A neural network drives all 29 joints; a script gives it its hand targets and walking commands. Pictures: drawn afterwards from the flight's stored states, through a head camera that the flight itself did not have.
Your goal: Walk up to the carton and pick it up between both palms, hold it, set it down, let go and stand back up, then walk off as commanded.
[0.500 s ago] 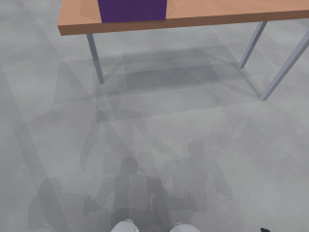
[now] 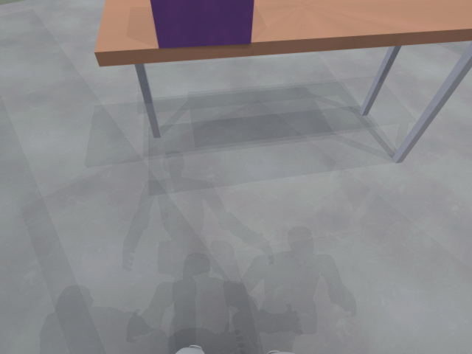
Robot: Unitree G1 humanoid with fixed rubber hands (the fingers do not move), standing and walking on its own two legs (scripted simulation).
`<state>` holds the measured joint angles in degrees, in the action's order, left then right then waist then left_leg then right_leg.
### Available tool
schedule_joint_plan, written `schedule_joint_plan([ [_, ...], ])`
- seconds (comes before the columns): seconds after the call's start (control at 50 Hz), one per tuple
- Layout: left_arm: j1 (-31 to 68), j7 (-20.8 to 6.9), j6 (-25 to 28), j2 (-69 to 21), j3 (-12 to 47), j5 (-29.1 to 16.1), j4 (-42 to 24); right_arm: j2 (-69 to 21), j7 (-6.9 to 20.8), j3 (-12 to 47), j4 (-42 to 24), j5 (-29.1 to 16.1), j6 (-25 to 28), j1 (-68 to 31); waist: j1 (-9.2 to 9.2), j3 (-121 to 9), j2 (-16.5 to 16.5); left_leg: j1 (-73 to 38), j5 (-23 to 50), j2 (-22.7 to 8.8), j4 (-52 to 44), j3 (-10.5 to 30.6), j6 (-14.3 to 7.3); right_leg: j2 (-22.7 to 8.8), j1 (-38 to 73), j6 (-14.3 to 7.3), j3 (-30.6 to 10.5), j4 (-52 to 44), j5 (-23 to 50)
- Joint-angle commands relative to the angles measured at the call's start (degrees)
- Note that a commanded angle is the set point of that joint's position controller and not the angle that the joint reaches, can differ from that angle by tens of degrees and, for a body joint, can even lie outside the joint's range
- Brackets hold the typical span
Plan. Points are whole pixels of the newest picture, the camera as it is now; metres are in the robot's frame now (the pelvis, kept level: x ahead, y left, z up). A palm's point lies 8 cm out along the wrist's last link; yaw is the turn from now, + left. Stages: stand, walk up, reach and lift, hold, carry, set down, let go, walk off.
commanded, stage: stand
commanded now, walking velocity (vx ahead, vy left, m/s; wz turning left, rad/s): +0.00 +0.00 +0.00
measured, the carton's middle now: out of the picture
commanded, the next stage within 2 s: none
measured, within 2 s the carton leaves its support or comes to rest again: neither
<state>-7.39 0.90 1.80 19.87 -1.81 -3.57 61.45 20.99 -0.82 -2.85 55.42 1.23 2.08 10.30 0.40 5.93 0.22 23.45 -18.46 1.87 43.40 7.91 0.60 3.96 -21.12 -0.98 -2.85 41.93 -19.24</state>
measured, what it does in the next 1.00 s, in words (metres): stands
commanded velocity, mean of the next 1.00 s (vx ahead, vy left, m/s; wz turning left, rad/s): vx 0.00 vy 0.00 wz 0.00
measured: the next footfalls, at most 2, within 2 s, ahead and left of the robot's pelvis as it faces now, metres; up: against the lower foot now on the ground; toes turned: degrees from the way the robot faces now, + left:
none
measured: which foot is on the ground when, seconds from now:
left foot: down 0.00-1.00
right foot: down 0.00-1.00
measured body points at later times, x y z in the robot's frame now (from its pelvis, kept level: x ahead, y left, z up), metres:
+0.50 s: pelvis -0.01 +0.00 +0.00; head +0.03 +0.01 +0.45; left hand +0.06 +0.30 -0.13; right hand +0.06 -0.32 -0.12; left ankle +0.05 +0.13 -0.71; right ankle +0.03 -0.11 -0.71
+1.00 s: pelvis -0.01 +0.00 +0.01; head +0.02 +0.00 +0.45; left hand +0.06 +0.30 -0.13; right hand +0.06 -0.32 -0.12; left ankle +0.05 +0.13 -0.71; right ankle +0.03 -0.11 -0.71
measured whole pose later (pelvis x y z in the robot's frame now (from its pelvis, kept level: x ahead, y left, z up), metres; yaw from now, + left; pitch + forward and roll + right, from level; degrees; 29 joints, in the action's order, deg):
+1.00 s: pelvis -0.01 +0.00 +0.01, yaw +0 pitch -1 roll -1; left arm -7.4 0.9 1.8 19.9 -1.3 -3.6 62.8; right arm 21.0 -0.7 -2.9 57.4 1.2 1.9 10.3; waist 0.1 5.0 0.2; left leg 23.3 -15.9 1.5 40.2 7.9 0.6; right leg 4.0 -21.1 -1.0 -2.9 39.0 -16.7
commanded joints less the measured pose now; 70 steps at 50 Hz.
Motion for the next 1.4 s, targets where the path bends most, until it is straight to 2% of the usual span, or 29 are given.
schedule_joint_plan([
  [0.0,4.9,-0.2,1.1,12.9,-1.2,4.9,-1.8,12.2,0.4,-0.5,-0.4,-0.4,0.9,-4.1,-0.49,-12.4,0.4,-7.5,3.8,-6.3,-16.1,6.0,-4.3,-8.6,7.0,-3.0,-10.3,-15.5,1.7],
  [0.08,5.5,-0.2,1.1,13.7,-1.3,5.2,-1.3,12.0,0.7,-0.6,-0.1,-0.5,0.7,-3.3,-1.56,-13.0,0.7,-8.6,3.1,-6.4,-17.1,6.3,-4.4,-8.7,6.3,-3.3,-10.5,-16.8,-1.2],
  [0.14,4.8,-0.4,1.1,13.2,-1.2,5.1,-1.3,12.6,0.7,-0.9,0.6,-0.1,0.8,-2.9,-0.26,-13.0,0.0,-7.4,1.3,-6.7,-18.3,6.7,-4.2,-8.4,7.0,-3.0,-9.5,-16.1,-2.4],
  [0.16,4.3,-0.3,1.2,13.4,-1.2,5.2,-0.9,12.6,0.8,-0.8,0.8,-0.2,0.8,-2.8,-0.76,-12.3,1.3,-7.2,-0.9,-6.5,-18.6,6.8,-4.4,-8.3,6.6,-3.1,-9.8,-16.3,-3.2],
  [0.2,4.8,-0.4,1.0,12.6,-1.0,5.0,-1.1,11.9,0.8,-0.7,0.5,-0.2,0.9,-3.5,-0.53,-11.5,-0.2,-6.6,-0.8,-6.6,-18.8,6.5,-4.4,-8.7,5.9,-3.1,-10.2,-17.5,-4.5],
  [0.32,3.4,-0.5,1.1,13.6,-1.4,5.1,-0.6,12.6,1.0,-0.9,1.3,-0.2,0.9,-1.5,-0.67,-12.3,1.2,-7.2,0.2,-6.7,-18.9,6.6,-4.2,-8.4,6.1,-3.1,-9.5,-16.4,-2.6],
  [0.4,3.4,-0.4,1.1,13.3,-1.1,4.9,-0.9,12.6,0.7,-0.9,1.6,-0.2,0.7,-1.8,-0.18,-13.6,-1.0,-8.3,3.6,-7.1,-17.4,6.2,-4.3,-8.8,7.0,-2.8,-9.5,-16.2,0.4],
  [0.42,4.5,-0.4,1.1,13.2,-0.9,5.2,-1.1,11.6,0.8,-0.4,1.0,-0.4,0.8,-2.4,-1.07,-13.3,0.0,-8.5,3.8,-6.8,-17.7,5.5,-4.1,-9.3,6.6,-2.9,-10.1,-16.2,1.4],
  [0.5,4.0,-0.4,1.0,13.1,-1.1,5.2,-1.1,12.5,0.7,-0.8,0.8,-0.3,0.7,-3.0,-0.55,-13.9,1.3,-8.1,2.1,-7.1,-18.3,6.2,-4.0,-8.4,7.1,-2.6,-8.8,-15.7,-0.3],
  [0.52,4.2,-0.4,1.0,13.9,-1.1,5.1,-1.0,12.2,0.8,-0.7,1.0,-0.6,0.6,-2.4,-0.57,-13.6,-0.3,-7.2,3.5,-6.8,-17.9,6.3,-3.9,-8.7,7.3,-2.7,-9.1,-15.8,0.6],
  [0.6,3.5,-0.3,0.8,13.7,-1.1,5.0,-0.9,12.1,0.7,-0.7,1.0,-0.6,0.7,-2.3,-0.77,-13.4,1.1,-8.1,3.7,-7.1,-17.8,6.3,-4.1,-8.5,6.7,-2.9,-9.4,-16.1,-0.2],
  [0.68,3.2,-0.3,0.8,13.4,-1.3,5.2,-0.8,12.4,0.8,-0.6,1.1,-0.4,0.6,-2.5,-0.27,-12.1,-0.1,-6.9,0.9,-6.7,-18.3,6.3,-4.1,-8.5,7.2,-2.8,-9.5,-16.4,-1.2],
  [0.74,4.6,-0.2,1.1,13.9,-1.2,5.2,-1.5,11.5,0.9,-0.4,0.7,-0.4,0.6,-2.4,-1.14,-13.2,1.2,-8.5,4.2,-6.4,-17.2,5.2,-3.9,-9.4,6.6,-3.0,-10.3,-16.7,0.3],
  [0.76,4.8,-0.2,1.0,13.7,-1.2,5.2,-1.3,11.0,0.8,-0.3,1.2,-0.4,0.6,-2.2,-0.92,-13.6,-0.6,-9.0,5.6,-6.3,-16.9,5.2,-3.8,-9.2,6.6,-2.9,-10.1,-16.2,1.1],
  [0.8,4.4,-0.2,0.9,13.9,-1.0,5.2,-1.2,11.9,0.6,-0.6,1.0,-0.5,0.4,-2.0,-1.11,-13.7,0.2,-8.7,5.4,-6.8,-17.7,5.5,-3.9,-8.7,7.2,-2.9,-9.3,-16.0,0.8],
  [0.86,2.8,-0.3,0.7,12.6,-1.1,5.3,-0.6,12.0,0.7,-0.6,1.0,-0.3,0.8,-2.6,-0.02,-13.0,0.5,-7.5,3.6,-7.1,-18.8,6.1,-4.1,-7.9,7.6,-2.6,-8.4,-14.8,1.1],
  [0.88,3.3,-0.3,0.8,13.6,-1.2,5.2,-0.7,11.8,0.8,-0.5,1.1,-0.5,0.6,-2.0,-0.80,-13.3,0.6,-7.9,4.2,-7.1,-18.1,6.3,-4.0,-8.4,7.5,-2.8,-9.1,-15.2,1.6],
  [0.9,3.5,-0.4,0.6,13.1,-1.2,5.0,-0.8,12.4,0.8,-0.6,1.2,-0.4,0.7,-2.4,-0.44,-14.2,1.8,-8.7,3.9,-7.1,-18.4,6.0,-4.1,-8.5,7.4,-2.8,-8.3,-14.9,1.9],
  [0.92,3.5,-0.5,0.7,13.4,-1.5,5.2,-1.0,12.1,0.7,-0.5,1.2,-0.4,0.7,-3.0,-0.05,-14.1,1.6,-8.5,3.2,-6.9,-18.1,6.1,-3.9,-8.3,7.3,-2.7,-8.6,-15.2,0.7],
  [0.94,4.1,-0.4,0.9,13.7,-1.2,5.3,-1.1,11.3,0.7,-0.5,1.2,-0.5,0.6,-2.0,-0.84,-14.0,-0.1,-8.0,2.9,-7.1,-18.4,6.3,-4.0,-8.4,7.3,-3.0,-8.8,-15.5,0.6],
  [0.98,3.3,-0.4,0.9,13.5,-1.4,5.2,-1.1,12.3,0.7,-0.5,1.3,-0.2,0.6,-3.0,-0.21,-12.3,2.0,-7.2,3.8,-6.9,-18.8,6.4,-4.2,-8.2,6.8,-2.8,-9.1,-15.5,0.1],
  [1.08,3.9,-0.4,0.7,13.1,-1.1,5.3,-1.3,12.0,0.8,-0.6,1.0,-0.6,0.8,-2.5,-0.49,-12.5,0.1,-8.1,2.8,-6.9,-18.2,5.8,-3.8,-8.6,5.9,-3.1,-9.8,-16.4,-2.3],
  [1.16,3.9,-0.5,0.7,12.7,-1.1,5.3,-1.1,12.4,0.7,-0.7,1.0,-0.1,0.9,-2.9,-0.58,-11.9,0.6,-7.1,-0.7,-7.6,-19.7,6.7,-4.2,-8.0,5.4,-3.1,-9.0,-15.7,-1.8],
  [1.22,4.1,-0.4,0.9,12.7,-0.9,5.2,-1.3,11.7,0.7,-0.6,0.9,-0.2,0.7,-2.4,-0.72,-13.8,-0.6,-8.3,1.5,-6.8,-18.4,5.4,-4.0,-9.0,7.5,-2.8,-9.2,-16.5,-0.3],
  [1.24,4.1,-0.3,1.0,13.0,-1.1,5.2,-1.2,12.1,0.8,-0.8,0.8,-0.2,0.7,-2.6,-0.66,-12.9,0.7,-8.1,2.1,-6.7,-17.9,5.7,-4.1,-8.7,6.4,-3.1,-9.9,-16.5,-0.8],
  [1.28,3.5,-0.4,1.0,13.3,-0.9,5.2,-1.2,12.3,0.8,-0.8,1.1,-0.3,0.5,-1.3,-0.65,-13.4,-0.9,-8.7,2.7,-6.8,-18.4,5.3,-4.0,-8.9,6.2,-2.9,-9.9,-16.4,-0.9],
  [1.3,3.2,-0.3,1.1,13.1,-0.9,5.1,-1.2,12.7,0.8,-0.9,1.1,0.0,0.6,-2.8,-0.03,-13.1,1.1,-8.2,2.9,-6.7,-18.3,5.7,-4.1,-8.7,6.2,-2.9,-9.7,-16.3,-0.3],
  [1.34,4.1,-0.4,1.0,13.0,-0.8,5.3,-1.0,11.8,0.8,-0.7,1.0,-0.5,0.7,-2.0,-0.61,-13.4,-1.0,-9.0,4.0,-7.0,-17.9,5.7,-3.8,-8.6,6.2,-3.0,-9.5,-16.0,-0.2],
  [1.38,3.5,-0.4,0.8,13.3,-1.0,5.2,-1.1,12.3,0.7,-0.6,1.5,-0.5,0.6,-2.2,-0.18,-13.6,0.1,-8.4,3.4,-7.2,-18.4,6.3,-4.0,-8.4,6.9,-3.1,-9.2,-15.8,-0.5],
])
